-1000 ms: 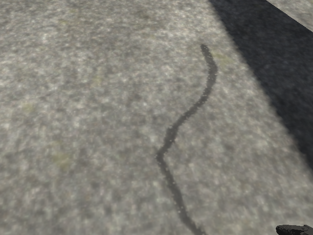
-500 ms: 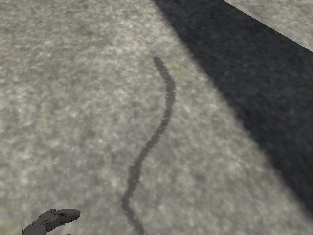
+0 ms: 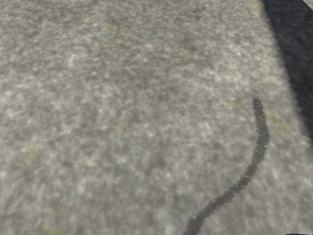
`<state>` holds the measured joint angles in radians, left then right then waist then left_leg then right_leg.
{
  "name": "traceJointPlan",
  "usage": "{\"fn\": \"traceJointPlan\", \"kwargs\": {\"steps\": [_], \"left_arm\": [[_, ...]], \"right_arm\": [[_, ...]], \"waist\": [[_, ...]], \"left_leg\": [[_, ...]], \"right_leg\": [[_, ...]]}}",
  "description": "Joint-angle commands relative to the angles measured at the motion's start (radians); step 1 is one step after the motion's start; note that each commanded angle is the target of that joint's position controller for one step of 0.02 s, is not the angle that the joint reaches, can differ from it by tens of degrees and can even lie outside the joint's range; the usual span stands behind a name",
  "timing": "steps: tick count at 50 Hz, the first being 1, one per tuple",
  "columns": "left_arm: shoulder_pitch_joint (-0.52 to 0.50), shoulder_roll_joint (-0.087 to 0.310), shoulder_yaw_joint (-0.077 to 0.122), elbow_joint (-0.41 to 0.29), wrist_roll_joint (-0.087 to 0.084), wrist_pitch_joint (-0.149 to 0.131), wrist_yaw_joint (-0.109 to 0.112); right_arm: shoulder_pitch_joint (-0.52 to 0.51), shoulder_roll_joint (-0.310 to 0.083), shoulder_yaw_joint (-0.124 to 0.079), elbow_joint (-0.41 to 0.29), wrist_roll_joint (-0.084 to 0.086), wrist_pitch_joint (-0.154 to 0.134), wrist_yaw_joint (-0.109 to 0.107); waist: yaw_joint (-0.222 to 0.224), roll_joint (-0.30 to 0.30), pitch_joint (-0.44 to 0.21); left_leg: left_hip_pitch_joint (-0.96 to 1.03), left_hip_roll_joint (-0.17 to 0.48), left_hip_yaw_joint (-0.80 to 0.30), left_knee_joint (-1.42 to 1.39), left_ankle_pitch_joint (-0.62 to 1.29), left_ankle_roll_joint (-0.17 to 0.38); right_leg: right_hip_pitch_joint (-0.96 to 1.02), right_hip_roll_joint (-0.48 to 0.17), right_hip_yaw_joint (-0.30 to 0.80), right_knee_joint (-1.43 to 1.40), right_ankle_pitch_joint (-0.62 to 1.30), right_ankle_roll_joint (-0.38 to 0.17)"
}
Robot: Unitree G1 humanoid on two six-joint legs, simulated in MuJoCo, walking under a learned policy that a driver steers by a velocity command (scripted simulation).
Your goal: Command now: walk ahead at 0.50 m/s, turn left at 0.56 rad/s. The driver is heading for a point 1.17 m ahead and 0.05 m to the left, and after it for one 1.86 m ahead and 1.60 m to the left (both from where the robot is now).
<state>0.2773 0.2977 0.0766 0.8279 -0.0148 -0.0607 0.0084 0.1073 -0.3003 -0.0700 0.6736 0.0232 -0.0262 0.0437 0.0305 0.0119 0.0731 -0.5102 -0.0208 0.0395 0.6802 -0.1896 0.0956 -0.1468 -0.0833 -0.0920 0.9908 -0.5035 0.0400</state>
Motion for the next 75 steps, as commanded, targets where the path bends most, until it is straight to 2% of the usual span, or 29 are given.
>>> {"fn": "traceJointPlan", "kwargs": {"steps": [1,2,3,6,11,15,19,21,22,23,24,25,27,30,35,43,45,47,48,49,50,51,53,58,66,70,73,74,75], "left_arm": [[-0.113,0.125,0.008,-0.160,-0.028,-0.077,-0.011],[-0.108,0.119,0.009,-0.147,-0.003,-0.082,-0.002],[-0.093,0.130,0.018,-0.138,0.015,-0.076,0.003],[-0.073,0.104,0.016,-0.134,0.028,-0.043,-0.001],[-0.243,0.051,-0.008,-0.179,0.026,-0.036,-0.006],[-0.341,0.066,-0.009,-0.206,0.008,-0.051,-0.025],[-0.291,0.103,0.004,-0.194,0.008,-0.069,-0.042],[-0.151,0.133,0.025,-0.155,0.019,-0.077,-0.034],[-0.013,0.178,0.036,-0.140,0.033,-0.080,-0.029],[0.097,0.275,0.063,-0.097,0.037,-0.068,-0.032],[0.122,0.195,0.048,-0.079,0.002,-0.065,-0.042],[0.070,0.129,0.028,-0.091,-0.001,-0.062,-0.040],[-0.018,0.087,0.008,-0.097,0.019,-0.049,-0.037],[-0.026,0.065,-0.004,-0.083,0.020,-0.052,-0.030],[0.019,0.133,0.010,-0.046,0.003,-0.045,-0.018],[0.133,0.160,0.009,0.026,-0.011,-0.011,-0.012],[0.120,0.180,0.015,0.032,-0.010,0.000,-0.007],[0.103,0.157,0.002,0.021,-0.005,0.005,-0.004],[0.141,0.075,-0.026,-0.014,0.015,-0.008,-0.006],[0.213,0.021,-0.045,-0.005,0.007,-0.025,-0.009],[0.128,0.130,-0.014,-0.011,-0.022,-0.032,-0.013],[0.055,0.148,-0.006,-0.036,-0.033,-0.034,-0.015],[0.026,0.121,-0.001,-0.034,-0.014,-0.021,-0.009],[0.026,0.054,-0.003,-0.038,-0.013,0.026,-0.004],[-0.218,0.016,-0.024,-0.133,-0.003,0.012,-0.048],[-0.274,0.033,-0.018,-0.194,-0.005,0.014,-0.073],[-0.095,0.108,0.024,-0.176,-0.009,0.023,-0.072],[0.071,0.166,0.058,-0.135,-0.010,0.027,-0.058],[0.169,0.267,0.086,-0.114,-0.012,0.039,-0.033]], "right_arm": [[0.258,-0.190,-0.056,-0.010,-0.005,-0.033,-0.004],[0.190,-0.158,-0.047,-0.018,-0.003,-0.036,-0.008],[0.139,-0.125,-0.035,-0.033,-0.011,-0.037,-0.013],[0.118,-0.124,-0.034,-0.049,-0.017,-0.041,-0.027],[0.184,-0.152,-0.043,-0.023,-0.005,-0.035,-0.056],[0.241,-0.160,-0.047,0.002,0.002,-0.024,-0.062],[0.257,-0.136,-0.042,0.022,-0.005,-0.018,-0.066],[0.247,-0.102,-0.029,0.020,-0.010,-0.014,-0.061],[0.253,-0.057,-0.010,0.006,-0.023,-0.015,-0.058],[0.412,0.010,0.010,-0.001,0.003,-0.027,-0.057],[0.393,-0.073,0.001,0.012,0.018,-0.033,-0.061],[0.262,-0.138,-0.016,-0.003,0.017,-0.035,-0.061],[0.137,-0.119,-0.013,-0.038,-0.014,-0.040,-0.060],[0.161,-0.069,-0.007,-0.032,-0.013,-0.042,-0.047],[0.029,-0.017,0.018,-0.071,-0.020,-0.046,-0.039],[-0.161,-0.032,0.018,-0.125,-0.003,-0.063,-0.006],[-0.109,-0.061,0.005,-0.115,-0.006,-0.066,-0.003],[0.144,-0.138,-0.035,-0.044,-0.018,-0.064,-0.017],[0.299,-0.227,-0.056,-0.028,-0.041,-0.059,-0.029],[0.333,-0.221,-0.053,-0.010,-0.029,-0.051,-0.025],[0.307,-0.140,-0.030,-0.007,-0.021,-0.050,-0.026],[0.237,-0.117,-0.020,-0.007,-0.016,-0.052,-0.028],[0.130,-0.065,-0.006,-0.006,-0.029,-0.064,-0.022],[0.095,-0.067,-0.016,0.046,-0.042,-0.098,-0.027],[0.184,-0.129,-0.032,0.119,-0.027,-0.075,-0.054],[0.212,-0.157,-0.042,0.145,-0.010,-0.038,-0.060],[0.184,-0.194,-0.051,0.133,-0.006,-0.012,-0.075],[0.170,-0.187,-0.045,0.125,-0.004,-0.011,-0.080],[0.215,-0.100,-0.018,0.094,-0.035,-0.025,-0.077]], "waist": [[-0.131,0.075,-0.240],[-0.085,0.014,-0.177],[-0.046,0.028,-0.148],[-0.013,0.040,-0.134],[-0.069,0.061,-0.076],[-0.107,0.078,-0.058],[-0.081,0.116,-0.062],[-0.009,0.113,-0.126],[0.050,0.026,-0.258],[-0.001,-0.295,-0.377],[0.031,-0.268,-0.336],[0.058,-0.152,-0.193],[0.028,-0.068,-0.074],[-0.017,-0.120,-0.081],[0.014,-0.086,-0.057],[0.057,-0.090,-0.011],[0.010,-0.101,-0.044],[-0.120,-0.073,-0.208],[-0.151,0.087,-0.374],[-0.130,0.267,-0.477],[-0.151,0.160,-0.349],[-0.129,0.125,-0.215],[-0.064,0.083,-0.107],[-0.013,0.062,-0.049],[-0.098,0.009,0.020],[-0.091,0.030,0.014],[0.027,0.079,-0.121],[0.117,0.048,-0.205],[0.106,-0.140,-0.295]], "left_leg": [[0.727,0.303,-0.658,-0.401,-0.125,0.242],[0.589,0.260,-0.549,-0.394,-0.024,0.208],[0.478,0.227,-0.471,-0.406,0.079,0.191],[0.343,0.187,-0.386,-0.449,0.232,0.200],[0.269,0.119,-0.297,-0.454,0.157,0.145],[0.280,0.136,-0.352,-0.417,0.060,0.122],[0.390,0.192,-0.422,-0.317,0.092,0.098],[0.386,0.131,-0.390,-0.166,0.246,0.060],[0.291,0.073,-0.323,0.091,0.158,0.025],[-0.066,-0.086,-0.200,0.442,-0.266,-0.061],[-0.239,-0.050,-0.234,0.582,-0.382,-0.069],[-0.283,-0.007,-0.240,0.616,-0.296,-0.063],[-0.249,0.060,-0.182,0.534,-0.174,-0.064],[-0.149,0.107,-0.141,0.405,-0.113,-0.074],[-0.153,0.119,-0.090,0.119,0.068,-0.105],[-0.069,0.067,-0.057,-0.152,0.174,-0.072],[0.032,0.041,-0.036,-0.188,0.118,-0.040],[0.438,0.051,-0.045,-0.207,0.152,0.022],[0.821,0.302,-0.362,-0.175,0.130,0.126],[0.940,0.441,-0.704,-0.305,-0.049,0.208],[0.840,0.403,-0.645,-0.347,-0.159,0.165],[0.695,0.372,-0.501,-0.380,-0.119,0.133],[0.480,0.296,-0.327,-0.459,0.005,0.103],[0.352,0.266,-0.109,-0.556,0.210,0.104],[0.483,0.270,0.092,-0.564,0.302,0.066],[0.632,0.308,0.135,-0.449,0.550,0.041],[0.624,0.288,0.175,-0.131,0.974,0.001],[0.492,0.246,0.194,0.100,0.871,-0.037],[0.148,0.154,0.194,0.444,0.289,-0.090]], "right_leg": [[-0.678,0.035,0.175,0.345,0.046,-0.046],[-0.625,-0.006,0.177,0.257,0.116,-0.048],[-0.546,-0.032,0.182,0.186,0.164,-0.044],[-0.456,-0.030,0.165,0.082,0.229,-0.008],[-0.431,0.028,0.152,-0.275,0.507,0.036],[-0.358,0.070,0.162,-0.438,0.588,0.029],[-0.307,0.061,0.164,-0.495,0.490,-0.024],[-0.103,0.070,0.132,-0.548,0.454,-0.079],[0.129,-0.068,0.275,-0.530,0.428,-0.142],[0.467,-0.279,0.725,-0.606,0.246,-0.324],[0.474,-0.317,0.915,-0.710,-0.045,-0.342],[0.354,-0.273,0.782,-0.728,-0.061,-0.294],[0.149,-0.189,0.563,-0.752,0.155,-0.262],[0.060,-0.125,0.419,-0.797,0.354,-0.252],[0.040,-0.116,0.286,-0.848,0.512,-0.262],[0.146,-0.156,0.228,-0.790,0.596,-0.215],[0.180,-0.161,0.214,-0.709,0.768,-0.194],[0.052,-0.083,0.151,-0.401,0.902,-0.144],[-0.276,0.022,0.099,-0.037,0.565,-0.086],[-0.503,0.124,0.170,0.185,-0.082,-0.064],[-0.596,0.070,0.232,0.274,-0.056,-0.072],[-0.619,0.029,0.205,0.258,0.042,-0.076],[-0.541,-0.031,0.194,0.176,0.179,-0.064],[-0.517,-0.050,0.218,0.092,0.343,-0.028],[-0.539,-0.022,0.116,-0.305,0.594,-0.054],[-0.542,0.018,0.050,-0.371,0.443,-0.103],[-0.258,0.130,-0.029,-0.377,0.316,-0.171],[0.006,0.150,0.006,-0.452,0.376,-0.214],[0.337,-0.059,0.357,-0.466,0.370,-0.310]]}}
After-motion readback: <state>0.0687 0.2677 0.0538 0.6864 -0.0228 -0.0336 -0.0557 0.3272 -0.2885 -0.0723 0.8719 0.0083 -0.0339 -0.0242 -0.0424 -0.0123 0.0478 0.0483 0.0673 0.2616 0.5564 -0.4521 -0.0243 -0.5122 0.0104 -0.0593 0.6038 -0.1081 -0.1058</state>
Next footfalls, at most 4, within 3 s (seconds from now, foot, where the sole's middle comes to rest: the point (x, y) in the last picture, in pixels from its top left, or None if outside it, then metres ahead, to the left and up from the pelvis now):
0.42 right None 0.43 -0.10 -0.75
0.94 left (116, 184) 0.64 0.22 -0.75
1.48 right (159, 124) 0.97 0.04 -0.75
1.98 left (129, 78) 1.28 0.21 -0.75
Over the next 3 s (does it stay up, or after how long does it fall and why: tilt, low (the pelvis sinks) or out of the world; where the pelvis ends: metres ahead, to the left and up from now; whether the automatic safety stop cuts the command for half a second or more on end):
stays up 1.64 0.21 0.00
